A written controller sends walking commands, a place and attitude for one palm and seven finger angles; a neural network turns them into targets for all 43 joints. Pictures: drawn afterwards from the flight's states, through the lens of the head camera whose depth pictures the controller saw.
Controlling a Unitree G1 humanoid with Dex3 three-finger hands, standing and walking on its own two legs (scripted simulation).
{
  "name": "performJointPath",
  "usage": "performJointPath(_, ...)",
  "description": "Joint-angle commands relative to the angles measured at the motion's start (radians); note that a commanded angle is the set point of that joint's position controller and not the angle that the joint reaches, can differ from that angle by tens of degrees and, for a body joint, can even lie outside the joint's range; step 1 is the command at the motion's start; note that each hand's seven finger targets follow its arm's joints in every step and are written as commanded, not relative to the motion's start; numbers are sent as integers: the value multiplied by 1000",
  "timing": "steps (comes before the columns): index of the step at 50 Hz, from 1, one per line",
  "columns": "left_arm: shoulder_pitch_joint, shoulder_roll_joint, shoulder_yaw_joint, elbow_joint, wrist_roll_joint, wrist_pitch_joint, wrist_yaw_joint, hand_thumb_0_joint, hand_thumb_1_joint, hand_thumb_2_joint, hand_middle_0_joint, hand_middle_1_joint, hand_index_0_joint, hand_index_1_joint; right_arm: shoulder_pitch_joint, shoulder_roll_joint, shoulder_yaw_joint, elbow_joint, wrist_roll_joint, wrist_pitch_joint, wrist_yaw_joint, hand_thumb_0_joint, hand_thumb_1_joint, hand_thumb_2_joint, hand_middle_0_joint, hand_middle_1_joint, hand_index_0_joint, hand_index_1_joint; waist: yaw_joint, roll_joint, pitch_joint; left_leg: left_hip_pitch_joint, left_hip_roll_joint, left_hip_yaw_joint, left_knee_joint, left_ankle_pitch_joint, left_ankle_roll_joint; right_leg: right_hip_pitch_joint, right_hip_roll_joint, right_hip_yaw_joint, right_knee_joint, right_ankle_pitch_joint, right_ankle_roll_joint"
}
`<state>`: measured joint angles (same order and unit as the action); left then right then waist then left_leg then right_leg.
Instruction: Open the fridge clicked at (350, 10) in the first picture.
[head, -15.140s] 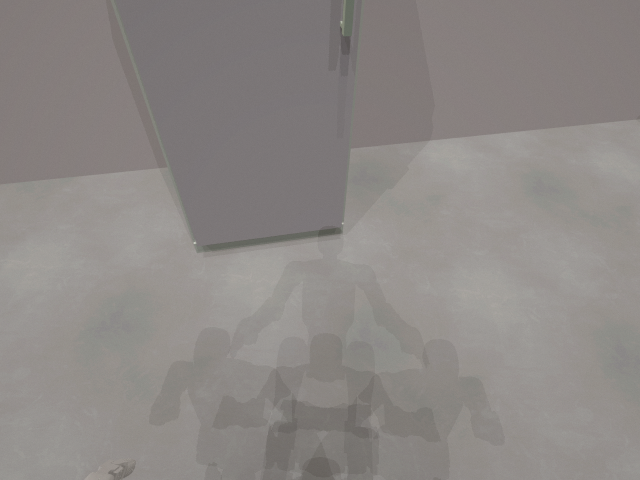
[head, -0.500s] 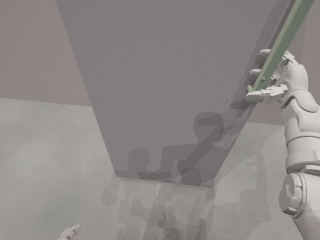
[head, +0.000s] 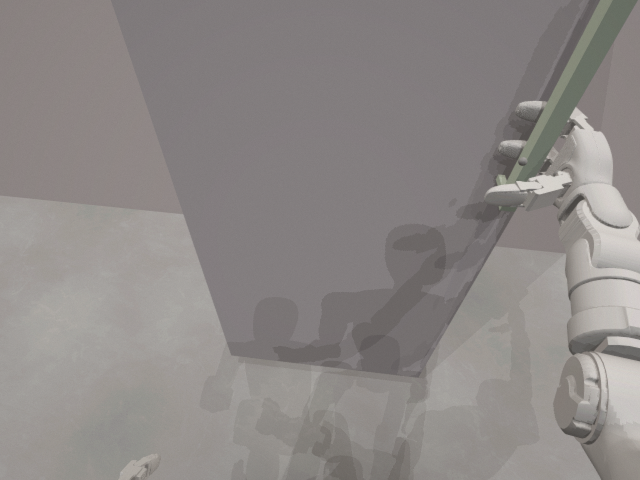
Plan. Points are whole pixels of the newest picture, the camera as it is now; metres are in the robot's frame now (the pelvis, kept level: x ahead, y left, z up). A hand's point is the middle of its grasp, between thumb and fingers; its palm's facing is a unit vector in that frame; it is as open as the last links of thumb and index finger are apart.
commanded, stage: grip the handle and tug to test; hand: right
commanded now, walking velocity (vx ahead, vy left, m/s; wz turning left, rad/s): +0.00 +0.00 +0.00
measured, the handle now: (555, 94) +0.51 -0.20 +0.25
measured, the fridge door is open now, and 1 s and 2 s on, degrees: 0 0 16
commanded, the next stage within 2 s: pull the door a little, standing still in 1.34 s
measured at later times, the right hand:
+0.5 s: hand (522, 159) +0.47 -0.18 +0.19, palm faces +0.01 +1.00 +0.00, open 7.1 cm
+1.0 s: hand (521, 160) +0.46 -0.18 +0.19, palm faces +0.03 +1.00 +0.00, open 5.4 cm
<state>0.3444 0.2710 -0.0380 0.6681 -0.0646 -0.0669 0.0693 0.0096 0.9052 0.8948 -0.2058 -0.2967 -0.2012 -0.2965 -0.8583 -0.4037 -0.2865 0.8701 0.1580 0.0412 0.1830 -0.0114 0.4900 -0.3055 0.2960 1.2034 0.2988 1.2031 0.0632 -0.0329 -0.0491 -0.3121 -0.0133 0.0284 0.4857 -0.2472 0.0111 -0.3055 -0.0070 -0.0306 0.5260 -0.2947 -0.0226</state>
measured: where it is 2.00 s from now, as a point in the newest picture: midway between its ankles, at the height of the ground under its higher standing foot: outside the picture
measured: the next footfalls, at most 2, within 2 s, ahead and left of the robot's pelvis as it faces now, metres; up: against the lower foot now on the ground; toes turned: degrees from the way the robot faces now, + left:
none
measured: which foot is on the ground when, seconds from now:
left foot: down 0.00-1.00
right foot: down 0.00-1.00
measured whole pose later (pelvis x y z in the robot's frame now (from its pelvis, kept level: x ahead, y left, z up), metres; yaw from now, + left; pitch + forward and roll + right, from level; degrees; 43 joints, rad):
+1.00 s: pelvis +0.02 +0.00 +0.00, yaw +1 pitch +4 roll +1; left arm 0.31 0.27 -0.03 0.64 -0.06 -0.04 0.06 0.01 0.91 0.89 -0.21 -0.30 -0.20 -0.30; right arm -0.76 -0.38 -0.29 0.71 0.17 0.11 0.16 0.01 -0.77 -0.80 0.38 1.40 0.38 1.40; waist 0.05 -0.04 -0.06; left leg -0.27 -0.02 0.01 0.46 -0.25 0.01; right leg -0.26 -0.01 -0.05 0.49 -0.31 -0.02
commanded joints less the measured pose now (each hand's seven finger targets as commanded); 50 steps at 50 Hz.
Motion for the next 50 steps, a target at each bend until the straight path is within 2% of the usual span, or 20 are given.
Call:
performJointPath(1, 2, 142, 49, -104, 0, -41, 19, 0, 900, 900, -200, -300, -200, -300, -555, -230, -27, -194, 4, -56, 2, 0, 267, -400, 325, 1233, 325, 1233, 12, 5, -290, 83, 3, -7, -40, 288, 18, 123, -3, 38, -50, 274, -19)
performJointPath(6, 11, 142, 50, -103, 3, -45, 19, 0, 900, 900, -200, -300, -200, -300, -564, -244, -43, -184, 8, -83, 8, 0, 33, -500, 350, 1267, 350, 1267, 8, 19, -339, 104, 2, -11, -30, 329, 18, 141, -1, 37, -36, 309, -19)
performJointPath(10, 16, 147, 50, -105, 2, -38, 19, 0, 900, 900, -200, -300, -200, -300, -535, -281, -66, -145, 6, -88, 19, 0, -153, -580, 370, 1293, 370, 1293, 2, 35, -323, 118, 5, -13, -24, 342, 16, 102, -1, 32, -35, 301, -22)
performJointPath(13, 20, 145, 52, -107, 2, -35, 19, 0, 900, 900, -200, -300, -200, -300, -569, -250, -29, -151, 5, -95, 24, 0, -293, -640, 385, 1313, 385, 1313, 20, 10, -309, 99, 7, -11, -27, 337, 14, 108, -1, 29, -28, 303, -23)
performJointPath(15, 21, 147, 52, -108, 1, -36, 18, 0, 900, 900, -200, -300, -200, -300, -561, -280, -56, -168, 7, -100, 27, 0, -387, -680, 395, 1327, 395, 1327, 9, -2, -347, 112, 3, -13, -20, 351, 18, 124, -1, 34, -27, 321, -21)
performJointPath(17, 19, 146, 54, -111, 1, -39, 17, 0, 900, 900, -200, -300, -200, -300, -566, -256, -42, -203, 14, -106, 33, 0, -480, -720, 405, 1340, 405, 1340, 9, -6, -366, 111, 0, -10, -17, 363, 19, 147, -2, 38, -25, 343, -19)
performJointPath(19, 22, 148, 55, -109, 2, -39, 16, 0, 900, 900, -200, -300, -200, -300, -534, -266, -61, -197, 24, -100, 33, 0, -573, -760, 415, 1353, 415, 1353, 7, 18, -359, 118, -1, -10, -19, 378, 16, 139, -4, 33, -23, 349, -22)
performJointPath(24, 9, 144, 55, -115, -2, -35, 12, 0, 900, 900, -200, -300, -200, -300, -503, -241, -43, -242, 20, -76, 24, 0, -807, -860, 440, 1387, 440, 1387, -5, -26, -338, 104, -3, -3, -20, 367, 20, 151, -6, 35, -27, 368, -18)
performJointPath(26, 8, 144, 57, -114, 0, -34, 12, 0, 900, 900, -200, -300, -200, -300, -501, -228, -38, -257, 23, -65, 18, 0, -900, -900, 450, 1400, 450, 1400, -2, -7, -343, 107, -3, 0, -22, 367, 20, 156, -8, 38, -32, 374, -16)
performJointPath(27, 4, 143, 56, -115, 0, -35, 11, 0, 900, 900, -200, -300, -200, -300, -508, -221, -31, -272, 22, -62, 16, 0, -900, -900, 450, 1400, 450, 1400, -3, -20, -338, 103, -4, 0, -23, 357, 21, 159, -8, 40, -36, 368, -14)
performJointPath(28, 8, 143, 58, -117, 2, -34, 13, 0, 900, 900, -200, -300, -200, -300, -486, -230, -43, -271, 25, -62, 10, 0, -900, -900, 450, 1400, 450, 1400, -3, 26, -340, 117, -3, 2, -26, 361, 19, 156, -10, 38, -33, 374, -19)
performJointPath(30, -1, 142, 56, -120, 2, -32, 11, 0, 900, 900, -200, -300, -200, -300, -488, -226, -39, -311, 20, -57, 6, 0, -900, -900, 450, 1400, 450, 1400, -10, -8, -366, 132, -3, -3, -19, 395, 20, 171, -8, 35, -35, 401, -17)
performJointPath(33, -2, 141, 58, -120, 2, -29, 11, 0, 900, 900, -200, -300, -200, -300, -443, -218, -35, -313, 22, -52, 9, 0, -900, -900, 450, 1400, 450, 1400, -12, 17, -363, 144, -1, -1, -23, 406, 20, 177, -11, 29, -31, 418, -18)
performJointPath(36, -22, 136, 54, -130, -1, -28, 11, 0, 900, 900, -200, -300, -200, -300, -442, -198, -22, -343, 21, -44, 11, 0, -900, -900, 450, 1400, 450, 1400, -17, -13, -352, 137, -2, -1, -23, 403, 22, 183, -11, 32, -40, 418, -14)
performJointPath(38, -18, 140, 57, -127, 1, -25, 13, 0, 900, 900, -200, -300, -200, -300, -440, -227, -41, -343, 21, -42, 5, 0, -900, -900, 450, 1400, 450, 1400, -13, 13, -340, 144, -1, 0, -29, 402, 21, 181, -14, 31, -39, 419, -18)
performJointPath(40, -32, 135, 55, -136, 1, -24, 12, 0, 900, 900, -200, -300, -200, -300, -413, -222, -48, -368, 20, -35, 6, 0, -900, -900, 450, 1400, 450, 1400, -29, -27, -366, 154, -1, -5, -22, 436, 22, 197, -12, 28, -38, 458, -15)
performJointPath(42, -32, 133, 55, -133, 0, -22, 12, 0, 900, 900, -200, -300, -200, -300, -410, -217, -47, -368, 22, -27, 8, 0, -900, -900, 450, 1400, 450, 1400, -26, 0, -357, 151, -2, -2, -26, 435, 21, 198, -14, 29, -39, 458, -14)
performJointPath(44, -43, 131, 56, -141, -1, -20, 10, 0, 900, 900, -200, -300, -200, -300, -390, -211, -47, -407, 25, -25, 3, 0, -900, -900, 450, 1400, 450, 1400, -34, -26, -366, 159, -1, -3, -23, 449, 22, 211, -15, 29, -36, 492, -13)
performJointPath(46, -44, 130, 56, -137, 0, -18, 10, 0, 900, 900, -200, -300, -200, -300, -408, -193, -29, -421, 26, -16, 2, 0, -900, -900, 450, 1400, 450, 1400, -24, -13, -371, 154, -2, -1, -25, 456, 21, 224, -16, 29, -36, 495, -13)
performJointPath(50, -61, 128, 59, -157, 3, -12, 2, 0, 900, 900, -200, -300, -200, -300, -286, -217, -75, -500, 34, -3, 2, 0, -900, -900, 450, 1400, 450, 1400, -62, -12, -409, 212, 1, -3, -15, 531, 20, 238, -19, 25, -33, 604, -11)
